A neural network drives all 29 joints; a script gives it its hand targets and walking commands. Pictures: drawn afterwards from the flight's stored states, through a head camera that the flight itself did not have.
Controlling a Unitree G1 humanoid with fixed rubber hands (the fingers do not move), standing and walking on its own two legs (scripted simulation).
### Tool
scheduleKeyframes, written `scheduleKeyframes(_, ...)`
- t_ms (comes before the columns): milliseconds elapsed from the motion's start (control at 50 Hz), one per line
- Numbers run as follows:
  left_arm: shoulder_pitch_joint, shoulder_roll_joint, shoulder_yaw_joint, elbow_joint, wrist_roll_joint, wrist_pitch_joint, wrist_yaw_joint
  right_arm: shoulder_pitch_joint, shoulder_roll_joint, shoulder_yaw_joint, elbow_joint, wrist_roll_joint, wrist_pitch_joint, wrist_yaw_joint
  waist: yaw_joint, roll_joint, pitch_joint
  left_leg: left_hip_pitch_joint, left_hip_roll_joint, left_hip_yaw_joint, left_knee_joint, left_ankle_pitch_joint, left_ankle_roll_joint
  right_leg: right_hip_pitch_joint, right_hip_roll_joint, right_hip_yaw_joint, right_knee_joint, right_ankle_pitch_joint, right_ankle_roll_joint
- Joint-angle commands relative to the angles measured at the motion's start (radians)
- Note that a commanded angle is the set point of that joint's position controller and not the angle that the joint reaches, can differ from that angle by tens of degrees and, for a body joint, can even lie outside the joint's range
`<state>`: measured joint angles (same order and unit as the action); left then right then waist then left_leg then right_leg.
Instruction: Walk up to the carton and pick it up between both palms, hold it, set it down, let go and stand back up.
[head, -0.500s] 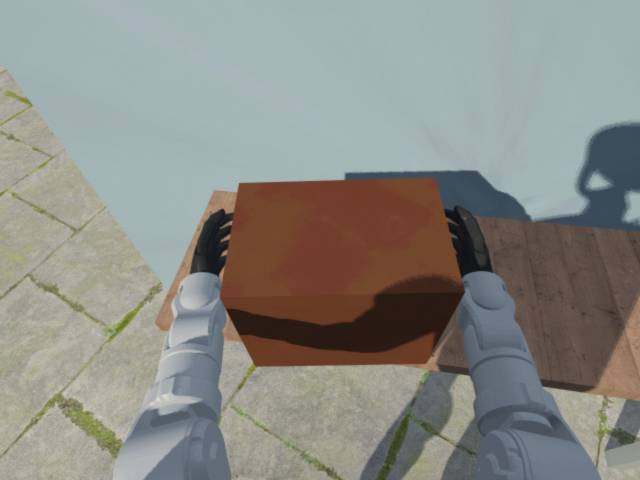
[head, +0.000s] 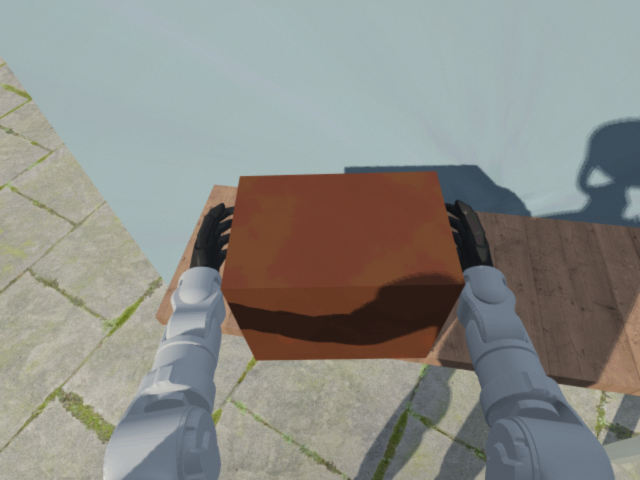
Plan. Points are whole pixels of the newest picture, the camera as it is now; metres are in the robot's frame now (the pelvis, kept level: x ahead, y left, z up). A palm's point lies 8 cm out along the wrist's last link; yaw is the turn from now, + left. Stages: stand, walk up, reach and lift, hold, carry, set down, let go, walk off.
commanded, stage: set down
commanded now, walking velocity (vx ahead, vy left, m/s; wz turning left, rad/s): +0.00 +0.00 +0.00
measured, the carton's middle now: (339, 273) +0.39 +0.02 +0.00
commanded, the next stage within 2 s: none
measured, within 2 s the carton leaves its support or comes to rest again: neither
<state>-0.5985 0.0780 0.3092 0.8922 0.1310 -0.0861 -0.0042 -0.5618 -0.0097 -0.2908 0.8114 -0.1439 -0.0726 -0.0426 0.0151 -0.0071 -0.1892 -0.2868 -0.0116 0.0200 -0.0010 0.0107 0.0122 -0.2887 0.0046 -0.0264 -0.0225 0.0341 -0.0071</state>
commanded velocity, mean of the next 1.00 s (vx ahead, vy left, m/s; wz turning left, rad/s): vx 0.00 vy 0.00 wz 0.00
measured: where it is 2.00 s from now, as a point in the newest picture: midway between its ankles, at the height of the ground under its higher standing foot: outside the picture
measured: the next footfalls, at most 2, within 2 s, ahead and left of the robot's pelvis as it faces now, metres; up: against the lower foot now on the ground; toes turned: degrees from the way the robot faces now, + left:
none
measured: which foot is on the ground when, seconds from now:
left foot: down 0.00-1.00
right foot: down 0.00-1.00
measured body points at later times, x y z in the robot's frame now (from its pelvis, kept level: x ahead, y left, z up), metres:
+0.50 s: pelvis -0.01 +0.01 -0.01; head +0.06 +0.01 +0.44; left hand +0.40 +0.23 +0.01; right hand +0.40 -0.20 +0.02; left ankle -0.02 +0.11 -0.75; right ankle -0.01 -0.11 -0.75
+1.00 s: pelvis -0.02 +0.00 +0.00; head +0.01 +0.01 +0.44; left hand +0.42 +0.23 +0.11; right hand +0.42 -0.22 +0.12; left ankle -0.02 +0.11 -0.75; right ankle -0.01 -0.11 -0.75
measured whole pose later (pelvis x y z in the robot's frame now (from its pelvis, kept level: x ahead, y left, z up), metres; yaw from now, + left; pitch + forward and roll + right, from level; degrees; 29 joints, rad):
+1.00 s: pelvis -0.02 +0.00 +0.00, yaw -1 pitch +11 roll +0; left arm -0.83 0.39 -0.03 0.95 -0.34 0.18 0.00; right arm -0.81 -0.37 0.05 0.89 0.37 0.18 -0.04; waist 0.00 -0.01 -0.15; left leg -0.36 -0.01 0.03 0.29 -0.13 0.01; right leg -0.37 0.00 -0.01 0.28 -0.11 0.00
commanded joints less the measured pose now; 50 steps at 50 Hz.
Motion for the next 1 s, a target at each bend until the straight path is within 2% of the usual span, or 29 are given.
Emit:
scheduleKeyframes(0,-0.451,0.159,-0.125,-0.110,-0.087,-0.055,0.020,-0.448,-0.135,0.109,-0.075,0.099,-0.048,-0.027,0.008,0.021,-0.480,0.148,-0.014,-0.011,0.144,0.182,-0.027,0.230,0.006,0.025,0.175,0.148,0.030)
scheduleKeyframes(60,-0.493,0.195,-0.186,-0.038,-0.205,-0.050,0.050,-0.517,-0.176,0.175,-0.037,0.206,-0.050,-0.053,0.000,-0.016,-0.493,0.117,-0.015,-0.023,0.209,0.195,-0.023,0.186,0.009,0.028,0.249,0.162,0.037)
scheduleKeyframes(80,-0.500,0.213,-0.194,-0.036,-0.228,-0.054,0.053,-0.541,-0.198,0.180,-0.035,0.231,-0.057,-0.058,0.000,-0.013,-0.524,0.118,-0.014,-0.027,0.234,0.216,-0.023,0.171,0.007,0.035,0.271,0.179,0.036)
scheduleKeyframes(140,-0.515,0.261,-0.221,-0.033,-0.262,-0.080,0.055,-0.546,-0.240,0.204,0.001,0.284,-0.084,-0.058,0.004,0.025,-0.605,0.146,-0.022,-0.030,0.300,0.320,-0.045,0.144,0.012,0.040,0.328,0.248,0.038)
scheduleKeyframes(220,-0.467,0.300,-0.245,0.060,-0.299,-0.108,0.036,-0.506,-0.299,0.216,0.076,0.307,-0.119,-0.036,-0.004,0.010,-0.591,0.139,-0.022,-0.051,0.345,0.427,-0.066,0.134,0.018,0.049,0.357,0.319,0.043)
scheduleKeyframes(240,-0.455,0.313,-0.249,0.075,-0.313,-0.115,0.030,-0.492,-0.307,0.221,0.091,0.310,-0.126,-0.029,-0.007,-0.005,-0.594,0.142,-0.020,-0.057,0.349,0.428,-0.066,0.127,0.021,0.050,0.359,0.318,0.046)
scheduleKeyframes(320,-0.480,0.345,-0.287,0.089,-0.361,-0.141,0.010,-0.478,-0.342,0.246,0.154,0.356,-0.140,0.001,-0.015,0.030,-0.548,0.151,-0.019,-0.061,0.372,0.425,-0.080,0.086,0.027,0.056,0.361,0.272,0.041)
scheduleKeyframes(360,-0.510,0.354,-0.306,0.090,-0.394,-0.150,0.003,-0.528,-0.357,0.282,0.131,0.392,-0.150,0.013,-0.012,0.019,-0.557,0.133,-0.019,-0.059,0.386,0.378,-0.080,0.071,0.025,0.056,0.370,0.236,0.040)
scheduleKeyframes(420,-0.522,0.378,-0.341,0.085,-0.431,-0.157,-0.005,-0.557,-0.387,0.305,0.105,0.442,-0.159,0.023,-0.006,0.046,-0.580,0.111,-0.018,-0.054,0.391,0.324,-0.077,0.079,0.026,0.059,0.384,0.204,0.039)
scheduleKeyframes(440,-0.533,0.392,-0.343,0.077,-0.444,-0.154,-0.006,-0.565,-0.400,0.312,0.088,0.452,-0.156,0.024,-0.011,0.028,-0.604,0.112,-0.016,-0.059,0.397,0.314,-0.081,0.072,0.028,0.056,0.385,0.194,0.041)
scheduleKeyframes(480,-0.545,0.409,-0.353,0.013,-0.457,-0.153,-0.010,-0.572,-0.434,0.311,0.039,0.461,-0.153,0.029,-0.009,0.039,-0.645,0.128,-0.012,-0.060,0.415,0.336,-0.078,0.075,0.026,0.058,0.401,0.206,0.038)
scheduleKeyframes(500,-0.551,0.413,-0.370,-0.011,-0.463,-0.149,-0.009,-0.570,-0.445,0.311,0.041,0.475,-0.149,0.030,-0.014,0.062,-0.658,0.145,-0.013,-0.060,0.423,0.337,-0.081,0.067,0.027,0.060,0.404,0.193,0.033)
scheduleKeyframes(560,-0.555,0.438,-0.366,-0.030,-0.473,-0.118,-0.008,-0.587,-0.468,0.321,0.006,0.500,-0.121,0.036,-0.013,0.040,-0.664,0.142,-0.014,-0.059,0.426,0.286,-0.075,0.054,0.028,0.054,0.405,0.160,0.034)
scheduleKeyframes(580,-0.562,0.440,-0.374,-0.033,-0.480,-0.103,-0.007,-0.594,-0.476,0.327,0.006,0.500,-0.106,0.036,-0.023,0.025,-0.650,0.126,-0.014,-0.061,0.423,0.262,-0.072,0.055,0.029,0.053,0.404,0.150,0.035)
scheduleKeyframes(640,-0.582,0.456,-0.359,-0.041,-0.481,-0.053,-0.011,-0.629,-0.494,0.324,-0.018,0.519,-0.059,0.030,-0.015,0.021,-0.606,0.101,-0.017,-0.054,0.413,0.171,-0.066,0.047,0.028,0.053,0.399,0.094,0.033)
scheduleKeyframes(700,-0.613,0.472,-0.344,-0.049,-0.485,0.001,-0.006,-0.648,-0.511,0.316,-0.023,0.508,-0.008,0.021,-0.018,0.001,-0.574,0.078,-0.016,-0.052,0.387,0.112,-0.058,0.060,0.028,0.048,0.392,0.062,0.034)
scheduleKeyframes(760,-0.626,0.483,-0.330,-0.052,-0.478,0.057,-0.002,-0.656,-0.511,0.313,-0.018,0.518,0.050,0.010,-0.014,0.019,-0.547,0.097,-0.019,-0.048,0.379,0.139,-0.059,0.087,0.027,0.050,0.384,0.090,0.031)
scheduleKeyframes(820,-0.651,0.493,-0.319,-0.059,-0.481,0.121,0.001,-0.697,-0.521,0.301,-0.040,0.518,0.110,0.006,-0.010,0.007,-0.535,0.114,-0.022,-0.045,0.363,0.158,-0.052,0.123,0.027,0.055,0.378,0.124,0.035)
scheduleKeyframes(880,-0.659,0.520,-0.302,-0.087,-0.470,0.185,0.005,-0.694,-0.542,0.290,-0.071,0.513,0.172,0.000,-0.011,0.029,-0.523,0.141,-0.022,-0.045,0.339,0.194,-0.055,0.168,0.028,0.057,0.359,0.162,0.036)
scheduleKeyframes(980,-0.650,0.553,-0.262,-0.162,-0.469,0.285,0.011,-0.687,-0.552,0.290,-0.156,0.512,0.275,-0.006,0.008,0.005,-0.500,0.194,-0.028,-0.037,0.297,0.251,-0.042,0.249,0.028,0.060,0.323,0.222,0.044)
